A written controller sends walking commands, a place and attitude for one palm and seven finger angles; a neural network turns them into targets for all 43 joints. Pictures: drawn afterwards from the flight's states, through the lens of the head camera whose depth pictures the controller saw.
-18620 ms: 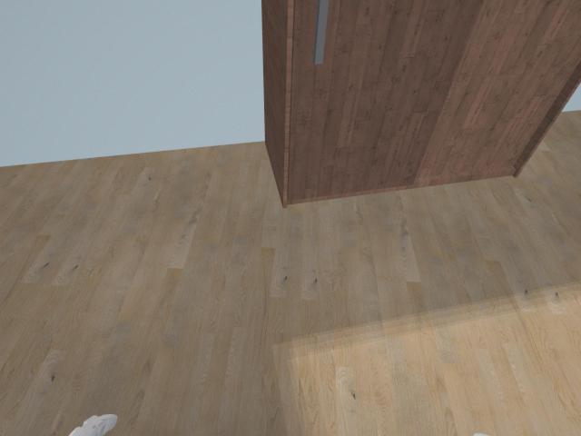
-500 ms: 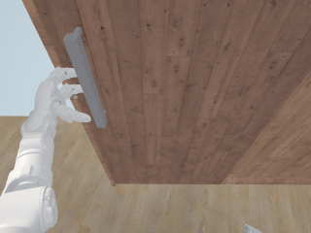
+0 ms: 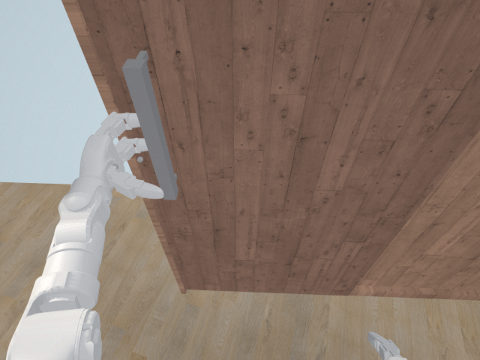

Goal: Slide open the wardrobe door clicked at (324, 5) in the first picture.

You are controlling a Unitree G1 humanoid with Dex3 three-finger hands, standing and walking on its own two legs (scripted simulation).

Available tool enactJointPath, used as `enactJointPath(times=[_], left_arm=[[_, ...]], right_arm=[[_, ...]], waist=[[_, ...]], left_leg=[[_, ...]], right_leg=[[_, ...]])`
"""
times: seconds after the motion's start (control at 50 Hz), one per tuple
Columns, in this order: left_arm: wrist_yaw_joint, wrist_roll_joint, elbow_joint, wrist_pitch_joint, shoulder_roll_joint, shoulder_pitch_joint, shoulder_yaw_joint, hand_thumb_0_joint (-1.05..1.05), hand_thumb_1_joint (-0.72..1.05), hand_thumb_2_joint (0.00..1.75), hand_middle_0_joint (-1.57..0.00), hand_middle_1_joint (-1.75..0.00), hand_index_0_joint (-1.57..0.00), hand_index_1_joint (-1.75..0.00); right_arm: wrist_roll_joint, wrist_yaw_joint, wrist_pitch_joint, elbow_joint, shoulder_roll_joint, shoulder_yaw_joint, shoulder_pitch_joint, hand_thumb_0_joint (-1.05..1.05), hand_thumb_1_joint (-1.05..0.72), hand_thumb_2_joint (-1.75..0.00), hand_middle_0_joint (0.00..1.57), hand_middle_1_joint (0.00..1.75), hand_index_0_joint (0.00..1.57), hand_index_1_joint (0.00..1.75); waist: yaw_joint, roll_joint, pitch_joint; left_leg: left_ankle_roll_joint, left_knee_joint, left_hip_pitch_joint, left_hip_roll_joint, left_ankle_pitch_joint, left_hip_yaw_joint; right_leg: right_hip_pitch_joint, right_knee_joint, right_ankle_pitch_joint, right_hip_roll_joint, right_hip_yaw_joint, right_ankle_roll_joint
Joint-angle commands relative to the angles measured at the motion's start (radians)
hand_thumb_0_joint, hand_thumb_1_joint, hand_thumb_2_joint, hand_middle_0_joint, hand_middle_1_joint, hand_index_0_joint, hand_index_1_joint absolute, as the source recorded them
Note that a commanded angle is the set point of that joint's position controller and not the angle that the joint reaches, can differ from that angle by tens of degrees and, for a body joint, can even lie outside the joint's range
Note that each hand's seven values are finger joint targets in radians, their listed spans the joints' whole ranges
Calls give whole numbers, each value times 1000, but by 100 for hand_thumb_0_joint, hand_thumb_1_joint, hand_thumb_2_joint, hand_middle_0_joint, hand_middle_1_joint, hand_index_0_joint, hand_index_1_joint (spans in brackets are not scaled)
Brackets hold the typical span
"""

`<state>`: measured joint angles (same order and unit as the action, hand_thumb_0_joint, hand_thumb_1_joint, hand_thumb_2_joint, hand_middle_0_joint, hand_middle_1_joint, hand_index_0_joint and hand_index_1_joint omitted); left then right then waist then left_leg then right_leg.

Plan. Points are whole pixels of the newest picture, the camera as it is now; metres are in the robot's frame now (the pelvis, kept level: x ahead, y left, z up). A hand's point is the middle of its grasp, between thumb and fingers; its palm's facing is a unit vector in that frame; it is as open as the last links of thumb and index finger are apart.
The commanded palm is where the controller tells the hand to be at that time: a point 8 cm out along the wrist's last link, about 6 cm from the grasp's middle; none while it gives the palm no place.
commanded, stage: slide the fingers in behind the handle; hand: left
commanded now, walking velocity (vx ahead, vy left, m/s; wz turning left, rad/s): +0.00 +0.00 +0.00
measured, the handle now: (159, 136) +0.47 +0.17 +0.13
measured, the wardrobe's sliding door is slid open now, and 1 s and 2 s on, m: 0.00 0.00 0.00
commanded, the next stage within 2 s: move the hooked fingers beside the handle in 0.12 s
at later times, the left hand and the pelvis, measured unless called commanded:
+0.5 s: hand (144, 158) +0.41 +0.18 +0.13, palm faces -0.01 -1.00 -0.01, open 14.1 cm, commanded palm +0.38 +0.23 +0.13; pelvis +0.00 +0.00 +0.00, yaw +0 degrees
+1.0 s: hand (133, 154) +0.42 +0.20 +0.13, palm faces +0.00 -1.00 -0.01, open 13.9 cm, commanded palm +0.38 +0.25 +0.13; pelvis +0.01 +0.00 +0.00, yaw -1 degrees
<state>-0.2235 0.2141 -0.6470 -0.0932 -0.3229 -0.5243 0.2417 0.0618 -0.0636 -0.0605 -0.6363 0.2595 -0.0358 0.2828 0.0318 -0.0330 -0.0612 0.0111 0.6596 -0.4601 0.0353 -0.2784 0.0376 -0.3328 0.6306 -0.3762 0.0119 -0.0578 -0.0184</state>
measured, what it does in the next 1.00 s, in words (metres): stands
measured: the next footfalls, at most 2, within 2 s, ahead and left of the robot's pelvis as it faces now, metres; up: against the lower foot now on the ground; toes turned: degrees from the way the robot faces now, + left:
none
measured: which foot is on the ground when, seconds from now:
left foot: down 0.00-1.00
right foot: down 0.00-1.00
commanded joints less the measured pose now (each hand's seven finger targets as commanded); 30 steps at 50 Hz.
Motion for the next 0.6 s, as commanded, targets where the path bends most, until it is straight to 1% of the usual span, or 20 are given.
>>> enactJointPath(times=[0.0,0.06,0.08,0.1,0.12,0.16,0.18,0.22,0.28,0.3,0.32,0.36,0.38,0.4,0.44,0.46,0.5,0.54,0.56,0.58], left_arm=[[7,13,251,-70,-173,-405,20,0,-50,30,-30,-120,-30,-120],[9,17,248,-76,-131,-412,-15,0,-50,30,-30,-120,-30,-120],[14,17,260,-79,-151,-414,1,0,-50,30,-30,-120,-30,-120],[15,15,258,-78,-136,-400,-9,0,-50,30,-30,-120,-30,-120],[17,14,250,-77,-130,-429,-23,0,-50,30,-30,-120,-30,-120],[24,5,253,-84,-154,-448,-12,0,-50,30,-30,-120,-30,-120],[23,4,253,-82,-112,-447,-46,0,-50,30,-30,-120,-30,-120],[28,0,256,-83,-86,-487,-70,0,-50,30,-30,-120,-30,-120],[35,-5,223,-81,-136,-464,-29,0,-50,30,-30,-120,-30,-120],[33,-6,225,-82,-140,-498,-30,0,-50,30,-30,-120,-30,-120],[31,-3,204,-80,-156,-475,-9,0,-50,30,-30,-120,-30,-120],[24,0,177,-82,-194,-480,14,0,-50,30,-30,-120,-30,-120],[20,-2,179,-84,-198,-481,19,0,-50,30,-30,-120,-30,-120],[13,-1,180,-85,-152,-498,-22,0,-50,30,-30,-120,-30,-120],[12,4,188,-93,-146,-512,-17,0,-50,30,-30,-120,-30,-120],[15,6,162,-93,-185,-473,19,0,-50,30,-30,-120,-30,-120],[18,7,146,-93,-199,-502,29,0,-50,30,-30,-120,-30,-120],[16,4,116,-91,-197,-509,26,0,-50,30,-30,-120,-30,-120],[22,3,95,-94,-243,-496,69,0,-50,30,-30,-120,-30,-120],[21,-1,107,-96,-258,-507,76,0,-50,30,-30,-120,-30,-120]], right_arm=[[2,-5,-45,123,135,54,-25,0,-90,-90,20,30,20,30],[3,-2,-51,118,133,54,-24,0,-90,-90,20,30,20,30],[2,0,-52,116,135,55,-26,0,-90,-90,20,30,20,30],[2,1,-53,119,134,56,-30,0,-90,-90,20,30,20,30],[4,0,-53,114,134,52,-32,0,-90,-90,20,30,20,30],[1,-2,-53,108,139,55,-25,0,-90,-90,20,30,20,30],[3,-1,-56,111,134,54,-34,0,-90,-90,20,30,20,30],[2,0,-61,100,133,57,-27,0,-90,-90,20,30,20,30],[0,-1,-59,94,139,56,-22,0,-90,-90,20,30,20,30],[0,-3,-58,92,140,56,-20,0,-90,-90,20,30,20,30],[0,-5,-56,91,139,57,-18,0,-90,-90,20,30,20,30],[-2,-9,-52,86,145,53,-13,0,-90,-90,20,30,20,30],[0,-9,-50,92,142,51,-18,0,-90,-90,20,30,20,30],[3,-8,-52,96,137,49,-25,0,-90,-90,20,30,20,30],[1,-6,-57,94,135,53,-20,0,-90,-90,20,30,20,30],[-1,-7,-54,94,142,54,-10,0,-90,-90,20,30,20,30],[-1,-9,-50,94,142,50,-10,0,-90,-90,20,30,20,30],[-1,-9,-48,92,141,49,-6,0,-90,-90,20,30,20,30],[-4,-11,-45,91,147,51,2,0,-90,-90,20,30,20,30],[-4,-11,-44,95,146,48,-1,0,-90,-90,20,30,20,30]], waist=[[7,-10,-292],[16,-6,-278],[9,-6,-277],[8,-7,-282],[18,1,-253],[19,8,-264],[22,-10,-261],[32,-21,-270],[20,-10,-263],[31,9,-270],[20,3,-270],[20,35,-257],[14,12,-268],[22,-10,-256],[20,-42,-278],[11,-6,-280],[18,21,-265],[20,21,-247],[14,45,-248],[10,28,-266]], left_leg=[[32,-62,299,-24,225,-45],[30,-62,302,-23,217,-50],[27,-67,300,-21,211,-54],[27,-67,304,-22,201,-51],[29,-71,295,-22,189,-53],[30,-71,291,-22,184,-56],[29,-72,303,-23,178,-55],[26,-72,328,-20,182,-63],[27,-73,303,-23,173,-62],[29,-73,307,-23,178,-62],[29,-73,298,-24,176,-58],[32,-74,268,-26,166,-56],[30,-77,274,-27,167,-56],[29,-80,285,-27,162,-57],[25,-75,312,-26,171,-59],[27,-75,296,-25,172,-63],[30,-76,267,-27,159,-57],[29,-79,254,-26,152,-55],[34,-74,240,-28,151,-52],[34,-76,236,-28,154,-49]], right_leg=[[-49,-94,355,21,25,4],[-60,-97,334,24,17,2],[-59,-96,329,25,17,1],[-62,-97,321,25,17,3],[-73,-104,314,25,18,3],[-63,-104,299,25,19,1],[-79,-106,294,23,20,2],[-101,-104,287,26,14,1],[-84,-108,284,23,18,1],[-84,-108,293,24,18,2],[-78,-109,293,23,21,2],[-56,-113,290,21,23,3],[-57,-109,291,20,25,1],[-72,-110,282,21,21,0],[-85,-108,280,23,18,-2],[-65,-110,277,24,17,-3],[-61,-111,285,22,23,3],[-68,-109,280,23,23,3],[-56,-112,279,21,27,5],[-47,-107,288,19,31,6]])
